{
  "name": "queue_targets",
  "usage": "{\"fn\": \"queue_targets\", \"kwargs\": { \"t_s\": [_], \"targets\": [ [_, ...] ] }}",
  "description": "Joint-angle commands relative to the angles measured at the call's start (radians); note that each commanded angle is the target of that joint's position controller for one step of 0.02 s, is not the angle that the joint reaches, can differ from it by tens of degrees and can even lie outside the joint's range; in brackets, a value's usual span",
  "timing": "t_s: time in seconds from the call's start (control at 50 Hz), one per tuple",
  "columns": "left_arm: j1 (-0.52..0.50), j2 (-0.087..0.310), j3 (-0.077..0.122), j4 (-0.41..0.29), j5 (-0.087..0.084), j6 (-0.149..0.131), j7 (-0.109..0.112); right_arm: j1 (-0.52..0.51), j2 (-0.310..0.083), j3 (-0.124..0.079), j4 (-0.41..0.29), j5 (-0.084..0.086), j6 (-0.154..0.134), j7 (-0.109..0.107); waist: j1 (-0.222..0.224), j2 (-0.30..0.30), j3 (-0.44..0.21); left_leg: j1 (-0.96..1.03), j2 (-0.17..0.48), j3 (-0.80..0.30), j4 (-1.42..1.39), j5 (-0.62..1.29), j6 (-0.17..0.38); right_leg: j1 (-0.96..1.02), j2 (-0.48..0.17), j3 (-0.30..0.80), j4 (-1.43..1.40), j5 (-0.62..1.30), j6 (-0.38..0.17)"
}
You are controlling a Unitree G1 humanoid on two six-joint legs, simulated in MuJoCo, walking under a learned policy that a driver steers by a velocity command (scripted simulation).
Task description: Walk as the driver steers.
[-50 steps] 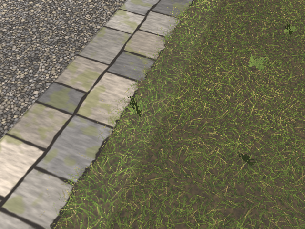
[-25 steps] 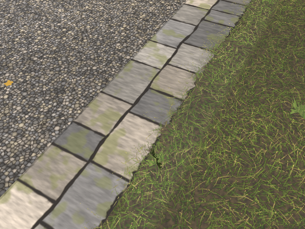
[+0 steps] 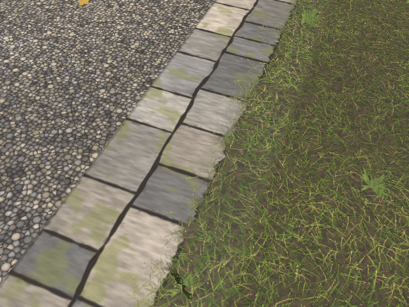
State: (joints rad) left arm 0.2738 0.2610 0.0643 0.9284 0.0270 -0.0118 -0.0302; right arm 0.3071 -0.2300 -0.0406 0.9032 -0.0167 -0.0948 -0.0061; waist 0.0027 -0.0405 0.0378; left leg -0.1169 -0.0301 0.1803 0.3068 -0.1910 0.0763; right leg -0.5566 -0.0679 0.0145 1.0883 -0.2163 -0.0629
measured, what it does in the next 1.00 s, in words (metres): walks ahead, turning right: right foot, then left foot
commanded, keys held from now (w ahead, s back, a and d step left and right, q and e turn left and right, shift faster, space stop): w+e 0.16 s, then e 0.48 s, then w+e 0.36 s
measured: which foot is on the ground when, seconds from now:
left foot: down 0.00-0.30, up 0.32-0.88, down 0.90-1.00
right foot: up 0.00-0.28, down 0.30-0.90, up 0.92-1.00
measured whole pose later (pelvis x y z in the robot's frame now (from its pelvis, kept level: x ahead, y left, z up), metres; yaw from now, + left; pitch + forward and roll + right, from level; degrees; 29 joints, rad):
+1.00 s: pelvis +0.32 -0.03 +0.00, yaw -34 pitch +1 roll -1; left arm 0.29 0.30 0.09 0.80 0.04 0.00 -0.02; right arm 0.24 -0.26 -0.04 0.76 -0.03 -0.04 -0.04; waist 0.01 -0.04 -0.03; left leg -0.19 -0.02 -0.02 0.42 -0.25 0.03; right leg -0.43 0.14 0.13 0.88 -0.37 -0.06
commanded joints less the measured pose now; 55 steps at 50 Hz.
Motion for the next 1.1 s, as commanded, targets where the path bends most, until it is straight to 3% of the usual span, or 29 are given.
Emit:
{"fn": "queue_targets", "kwargs": {
  "t_s": [0.02, 0.1, 0.18, 0.22, 0.26, 0.28, 0.3, 0.32, 0.34, 0.36, 0.38, 0.4, 0.42, 0.44, 0.5, 0.64, 0.72, 0.8, 0.84, 0.88, 0.9, 0.92, 0.94, 0.96, 0.98, 1.02, 1.1],
  "targets": [
    [-0.022, 0.013, 0.003, -0.059, 0.002, 0.007, -0.014, 0.033, -0.091, -0.019, -0.027, 0.001, -0.021, -0.005, 0.009, 0.104, 0.03, 0.021, 0.276, -0.13, -0.183, 0.231, 0.061, -0.122, -0.036, 0.007, -0.023, 0.109, 0.014],
    [-0.165, -0.009, -0.012, -0.114, 0.002, 0.001, -0.027, 0.069, -0.092, -0.018, -0.001, 0.0, -0.018, -0.009, -0.014, 0.104, 0.059, 0.045, 0.253, -0.028, -0.171, 0.329, 0.047, -0.11, -0.018, -0.053, -0.249, 0.223, 0.018],
    [-0.271, -0.013, -0.023, -0.162, 0.009, -0.002, -0.036, 0.127, -0.112, -0.022, 0.032, -0.001, -0.007, -0.021, -0.039, 0.097, 0.083, 0.142, 0.283, 0.037, -0.117, 0.518, 0.039, -0.074, 0.011, -0.133, -0.412, 0.202, -0.018],
    [-0.237, -0.008, -0.02, -0.159, 0.017, -0.006, -0.031, 0.124, -0.13, -0.026, 0.039, 0.0, 0.006, -0.031, -0.019, 0.115, 0.054, 0.186, 0.284, 0.074, 0.005, 0.827, 0.025, 0.007, 0.067, -0.177, -0.452, 0.133, -0.046],
    [-0.104, 0.019, -0.007, -0.124, 0.021, -0.015, -0.02, 0.099, -0.159, -0.036, 0.035, 0.003, 0.02, -0.041, 0.034, 0.149, -0.028, 0.195, 0.28, 0.084, 0.218, 1.021, 0.014, 0.153, 0.136, -0.19, -0.482, 0.063, -0.084],
    [-0.003, 0.046, 0.007, -0.095, 0.025, -0.026, -0.012, 0.088, -0.167, -0.039, 0.028, 0.007, 0.029, -0.04, 0.073, 0.143, -0.093, 0.162, 0.276, 0.078, 0.393, 0.947, 0.006, 0.276, 0.159, -0.167, -0.546, 0.092, -0.109],
    [0.108, 0.093, 0.028, -0.066, 0.037, -0.04, 0.003, 0.065, -0.17, -0.041, 0.014, 0.019, 0.031, -0.033, 0.141, 0.083, -0.159, 0.037, 0.24, 0.089, 0.655, 0.675, -0.034, 0.465, 0.116, -0.096, -0.664, 0.28, -0.148],
    [0.1, 0.218, 0.057, -0.067, 0.032, -0.042, 0.014, 0.137, -0.059, -0.021, -0.034, 0.01, 0.028, -0.025, 0.053, -0.129, -0.259, -0.301, 0.107, 0.07, 0.983, -0.368, -0.076, 0.777, -0.2, 0.226, -0.496, 0.957, -0.244],
    [0.153, 0.27, 0.075, -0.091, -0.012, -0.026, 0.019, 0.138, -0.098, -0.028, -0.067, 0.025, 0.04, -0.024, 0.087, -0.097, -0.426, -0.473, -0.005, -0.119, 1.206, -0.478, -0.105, 0.908, -0.334, 0.533, -0.563, 1.096, -0.414],
    [0.095, 0.237, 0.069, -0.111, -0.025, -0.009, 0.032, 0.061, -0.11, -0.026, -0.077, 0.017, 0.04, -0.024, 0.082, 0.019, -0.338, -0.525, 0.063, -0.198, 1.185, -0.352, -0.101, 0.803, -0.302, 0.42, -0.628, 0.992, -0.384],
    [0.012, 0.176, 0.054, -0.122, -0.034, -0.001, 0.038, 0.007, -0.101, -0.022, -0.092, 0.016, 0.035, -0.023, 0.059, 0.025, -0.199, -0.532, 0.09, -0.198, 1.108, -0.27, -0.1, 0.65, -0.252, 0.349, -0.681, 0.87, -0.342],
    [-0.038, 0.127, 0.04, -0.124, -0.036, 0.003, 0.041, -0.011, -0.106, -0.026, -0.088, 0.003, 0.039, -0.024, 0.021, 0.064, -0.111, -0.505, 0.111, -0.204, 1.03, -0.234, -0.105, 0.532, -0.191, 0.297, -0.723, 0.796, -0.292],
    [-0.06, 0.099, 0.032, -0.13, -0.043, 0.005, 0.045, 0.0, -0.111, -0.03, -0.092, -0.015, 0.056, -0.023, -0.007, 0.061, -0.083, -0.452, 0.12, -0.208, 0.972, -0.217, -0.113, 0.442, -0.15, 0.255, -0.749, 0.757, -0.262],
    [-0.063, 0.089, 0.027, -0.131, -0.037, 0.002, 0.042, 0.022, -0.104, -0.031, -0.087, -0.024, 0.077, -0.023, -0.024, 0.055, -0.086, -0.403, 0.118, -0.208, 0.935, -0.209, -0.119, 0.394, -0.125, 0.228, -0.755, 0.766, -0.241],
    [-0.051, 0.14, 0.04, -0.136, -0.018, -0.012, 0.033, 0.029, -0.078, -0.026, -0.1, -0.017, 0.109, -0.021, -0.04, 0.038, -0.131, -0.371, 0.1, -0.201, 0.853, -0.174, -0.132, 0.348, -0.085, 0.212, -0.756, 0.752, -0.22],
    [0.012, 0.165, 0.05, -0.153, -0.015, 0.019, 0.04, -0.143, -0.116, -0.034, -0.17, -0.012, 0.136, -0.029, 0.022, -0.036, -0.105, -0.48, 0.089, -0.242, 0.695, -0.112, -0.145, 0.387, -0.061, 0.347, -0.8, 0.27, -0.17],
    [0.048, 0.164, 0.054, -0.158, -0.006, 0.023, 0.033, -0.214, -0.122, -0.03, -0.2, -0.017, 0.121, -0.017, 0.056, -0.069, -0.07, -0.501, 0.072, -0.256, 0.564, -0.129, -0.138, 0.413, -0.057, 0.48, -0.874, -0.234, -0.193],
    [0.069, 0.18, 0.061, -0.158, 0.004, 0.015, 0.025, -0.238, -0.117, -0.021, -0.22, -0.01, 0.087, -0.009, 0.065, -0.064, -0.051, -0.413, 0.026, -0.253, 0.422, -0.2, -0.109, 0.405, -0.048, 0.536, -0.845, -0.266, -0.205],
    [0.042, 0.184, 0.063, -0.168, 0.005, 0.013, 0.018, -0.201, -0.118, -0.017, -0.22, 0.0, 0.07, -0.01, 0.037, -0.07, -0.048, -0.29, -0.004, -0.248, 0.321, -0.233, -0.085, 0.339, -0.028, 0.557, -0.821, -0.27, -0.195],
    [-0.043, 0.171, 0.062, -0.192, -0.005, 0.015, 0.017, -0.066, -0.107, -0.015, -0.186, 0.009, 0.053, -0.024, -0.065, -0.032, -0.032, 0.002, -0.018, -0.229, 0.064, -0.122, -0.058, 0.148, 0.052, 0.516, -0.748, -0.315, -0.129],
    [-0.051, 0.121, 0.05, -0.208, -0.015, 0.007, 0.022, 0.007, -0.171, -0.03, -0.168, 0.001, 0.045, -0.039, -0.09, 0.073, -0.039, 0.183, 0.105, -0.336, -0.018, -0.175, -0.035, -0.024, 0.124, 0.421, -0.606, -0.397, -0.066],
    [-0.026, 0.027, 0.023, -0.235, -0.032, -0.006, 0.022, 0.061, -0.273, -0.048, -0.181, -0.015, 0.044, -0.05, -0.089, 0.27, -0.108, 0.291, 0.388, -0.672, -0.141, -0.465, 0.028, -0.145, 0.254, 0.194, -0.295, -0.409, -0.008],
    [-0.07, 0.106, 0.033, -0.246, 0.005, -0.012, 0.022, 0.014, -0.314, -0.064, -0.177, -0.03, 0.049, -0.05, -0.065, 0.2, 0.003, 0.159, 0.453, -0.835, -0.199, -0.564, 0.093, -0.262, 0.214, 0.145, -0.176, -0.305, -0.005],
    [-0.081, 0.143, 0.042, -0.246, 0.02, -0.015, 0.013, -0.017, -0.245, -0.052, -0.177, -0.021, 0.048, -0.042, -0.029, 0.135, 0.059, 0.099, 0.424, -0.767, -0.179, -0.536, 0.104, -0.252, 0.136, 0.158, -0.124, -0.219, -0.001],
    [-0.054, 0.143, 0.044, -0.221, 0.017, -0.014, -0.001, -0.057, -0.185, -0.036, -0.183, -0.007, 0.043, -0.033, -0.007, 0.118, 0.076, 0.082, 0.352, -0.644, -0.181, -0.439, 0.074, -0.229, 0.121, 0.15, -0.108, -0.152, 0.015],
    [-0.014, 0.127, 0.041, -0.194, 0.017, -0.001, -0.021, -0.064, -0.155, -0.027, -0.187, -0.004, 0.033, -0.026, 0.0, 0.175, 0.052, 0.083, 0.264, -0.448, -0.181, -0.206, 0.042, -0.197, 0.109, 0.102, -0.03, -0.063, 0.044],
    [-0.115, 0.095, 0.026, -0.236, 0.011, 0.011, -0.041, 0.041, -0.15, -0.031, -0.146, -0.005, 0.013, -0.003, -0.036, 0.146, 0.033, 0.127, 0.247, -0.285, -0.155, 0.114, 0.045, -0.25, 0.075, 0.066, 0.019, 0.028, 0.062]
  ]
}}
Keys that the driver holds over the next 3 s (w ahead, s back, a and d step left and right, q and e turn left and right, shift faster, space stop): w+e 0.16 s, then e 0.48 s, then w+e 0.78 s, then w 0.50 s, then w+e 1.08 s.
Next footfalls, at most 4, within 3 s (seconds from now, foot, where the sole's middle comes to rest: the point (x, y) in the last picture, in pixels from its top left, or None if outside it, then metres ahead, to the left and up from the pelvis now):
0.30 right None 0.30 -0.11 -0.78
0.90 left None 0.40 0.05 -0.78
1.38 right None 0.48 -0.31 -0.78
1.92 left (336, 225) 0.81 -0.49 -0.78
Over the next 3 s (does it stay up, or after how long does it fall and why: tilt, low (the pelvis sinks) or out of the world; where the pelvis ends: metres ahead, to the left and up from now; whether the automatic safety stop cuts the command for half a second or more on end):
stays up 0.86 -0.95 -0.02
